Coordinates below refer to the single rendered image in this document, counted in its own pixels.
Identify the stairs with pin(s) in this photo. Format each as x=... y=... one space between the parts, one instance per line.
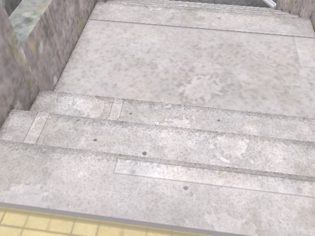
x=206 y=6
x=216 y=136

